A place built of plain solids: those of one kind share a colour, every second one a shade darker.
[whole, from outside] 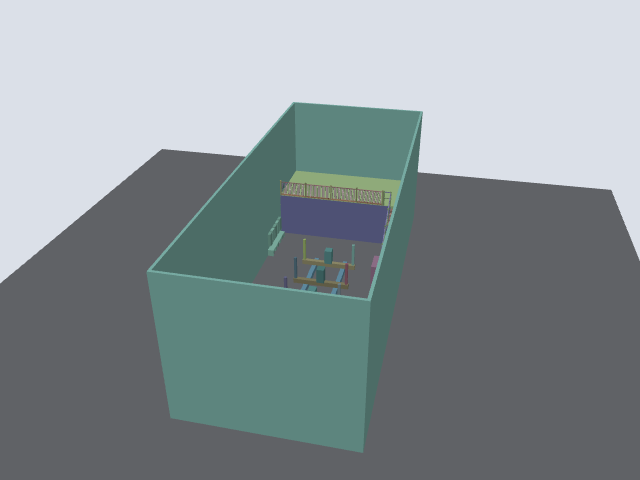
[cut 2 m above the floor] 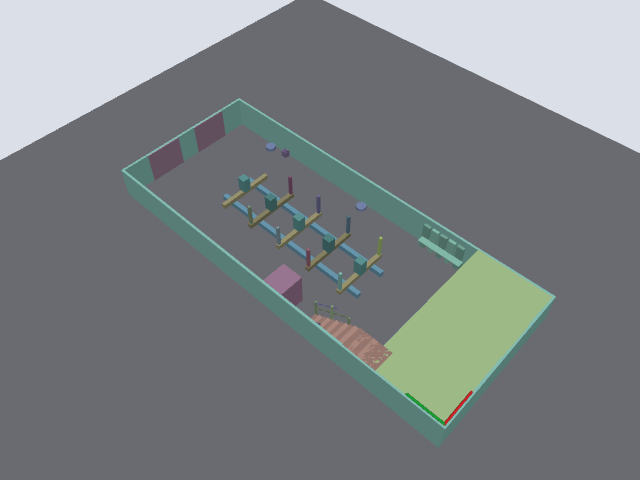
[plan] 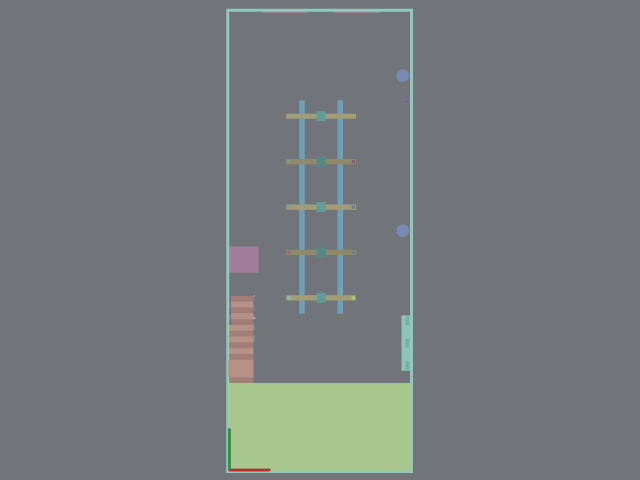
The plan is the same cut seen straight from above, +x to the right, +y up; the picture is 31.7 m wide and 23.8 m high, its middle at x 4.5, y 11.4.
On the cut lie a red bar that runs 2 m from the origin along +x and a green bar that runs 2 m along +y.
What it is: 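A boat hall 9.0 x 22.7 m, 8.3 m high; a lifeboat 13.2 m long and 4.8 m in beam on its cradle down the middle, its keel 1.57 m over the floor; a walk along either side; at the rear a crew gallery 4.3 m deep at 2.99 m over closed stores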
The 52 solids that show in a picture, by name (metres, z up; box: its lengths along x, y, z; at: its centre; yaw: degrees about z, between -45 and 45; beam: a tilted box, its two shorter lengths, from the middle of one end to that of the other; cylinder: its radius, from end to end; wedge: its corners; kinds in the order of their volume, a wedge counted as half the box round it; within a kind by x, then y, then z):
{
 "gal_1": {"box": [9.06, 4.36, 3.04], "at": [4.48, 2.13, 1.47]},
 "wall_1": {"box": [0.15, 23.02, 8.33], "at": [-0.07, 11.36, 4.12]},
 "wall_2": {"box": [9.26, 0.15, 8.33], "at": [4.48, -0.07, 4.12]},
 "wall_3": {"box": [9.26, 0.15, 8.33], "at": [4.48, 22.8, 4.12]},
 "wall_4": {"box": [0.15, 23.02, 8.33], "at": [9.04, 11.36, 4.12]},
 "stair_1": {"box": [1.25, 0.85, 2.85], "at": [0.57, 4.17, 1.38]},
 "stair_2": {"box": [1.25, 0.85, 2.67], "at": [0.57, 4.46, 1.28]},
 "stair_3": {"box": [1.25, 0.85, 2.48], "at": [0.57, 4.75, 1.19]},
 "stair_4": {"box": [1.25, 0.85, 2.29], "at": [0.57, 5.04, 1.1]},
 "stair_5": {"box": [1.25, 0.85, 2.11], "at": [0.57, 5.33, 1.0]},
 "stair_6": {"box": [1.25, 0.85, 1.92], "at": [0.57, 5.61, 0.91]},
 "stair_7": {"box": [1.25, 0.85, 1.73], "at": [0.57, 5.9, 0.82]},
 "stair_8": {"box": [1.25, 0.85, 1.55], "at": [0.57, 6.19, 0.72]},
 "stair_9": {"box": [1.25, 0.85, 1.36], "at": [0.57, 6.48, 0.63]},
 "stair_10": {"box": [1.25, 0.85, 1.17], "at": [0.57, 6.77, 0.54]},
 "stair_11": {"box": [1.25, 0.85, 0.98], "at": [0.57, 7.05, 0.44]},
 "stair_12": {"box": [1.25, 0.85, 0.8], "at": [0.57, 7.34, 0.35]},
 "stair_13": {"box": [1.25, 0.85, 0.61], "at": [0.57, 7.63, 0.26]},
 "stair_14": {"box": [1.25, 0.85, 0.42], "at": [0.57, 7.92, 0.16]},
 "stair_15": {"box": [1.25, 0.85, 0.24], "at": [0.57, 8.21, 0.07]},
 "winch_1": {"box": [1.45, 1.3, 2.35], "at": [0.72, 10.43, 1.12]},
 "beam_1": {"box": [0.28, 10.59, 0.39], "at": [3.61, 13.04, 0.14]},
 "beam_2": {"box": [0.28, 10.59, 0.39], "at": [5.51, 13.04, 0.14]},
 "cross_1": {"box": [3.46, 0.26, 0.3], "at": [4.56, 8.53, 0.49]},
 "cross_2": {"box": [3.46, 0.26, 0.3], "at": [4.56, 10.78, 0.49]},
 "cross_3": {"box": [3.46, 0.26, 0.3], "at": [4.56, 13.04, 0.49]},
 "cross_4": {"box": [3.46, 0.26, 0.3], "at": [4.56, 15.29, 0.49]},
 "cross_5": {"box": [3.46, 0.26, 0.3], "at": [4.56, 17.54, 0.49]},
 "sdoor_1": {"box": [2.28, 0.05, 5.25], "at": [2.8, 22.7, 2.58]},
 "sdoor_2": {"box": [2.28, 0.05, 5.25], "at": [6.32, 22.7, 2.58]},
 "keelblock_1": {"box": [0.46, 0.5, 0.93], "at": [4.56, 8.53, 1.1]},
 "keelblock_2": {"box": [0.46, 0.5, 0.93], "at": [4.56, 10.78, 1.1]},
 "keelblock_3": {"box": [0.46, 0.5, 0.93], "at": [4.56, 13.04, 1.1]},
 "keelblock_4": {"box": [0.46, 0.5, 0.93], "at": [4.56, 15.29, 1.1]},
 "keelblock_5": {"box": [0.46, 0.5, 0.93], "at": [4.56, 17.54, 1.1]},
 "kit_1": {"box": [0.42, 2.75, 0.04], "at": [8.75, 6.29, 0.43]},
 "kit_2": {"box": [0.19, 0.43, 0.9], "at": [8.84, 5.18, 1.17]},
 "kit_3": {"box": [0.19, 0.43, 0.9], "at": [8.84, 5.74, 1.17]},
 "kit_4": {"box": [0.19, 0.43, 0.9], "at": [8.84, 6.29, 1.17]},
 "kit_5": {"box": [0.19, 0.43, 0.9], "at": [8.84, 6.83, 1.17]},
 "kit_6": {"box": [0.19, 0.43, 0.9], "at": [8.84, 7.38, 1.17]},
 "face_1": {"box": [7.76, 0.012, 3.01], "at": [5.08, 4.32, 1.46]},
 "coils_1": {"cylinder": 0.31, "from": [8.6, 11.86, 0.0], "to": [8.6, 11.86, 0.18]},
 "coils_2": {"cylinder": 0.31, "from": [8.6, 19.55, 0.0], "to": [8.6, 19.55, 0.22]},
 "shore3e_1": {"box": [0.16, 0.16, 1.69], "at": [6.16, 15.29, 1.49]},
 "shore3w_1": {"box": [0.16, 0.16, 1.69], "at": [2.96, 15.29, 1.49]},
 "shore0e_1": {"box": [0.16, 0.16, 1.49], "at": [6.16, 8.53, 1.39]},
 "shore0w_1": {"box": [0.16, 0.16, 1.49], "at": [2.96, 8.53, 1.39]},
 "shore2e_1": {"box": [0.16, 0.16, 1.48], "at": [6.16, 13.04, 1.38]},
 "shore2w_1": {"box": [0.16, 0.16, 1.48], "at": [2.96, 13.04, 1.38]},
 "shore1e_1": {"box": [0.16, 0.16, 1.48], "at": [6.16, 10.78, 1.38]},
 "shore1w_1": {"box": [0.16, 0.16, 1.48], "at": [2.96, 10.78, 1.38]}
}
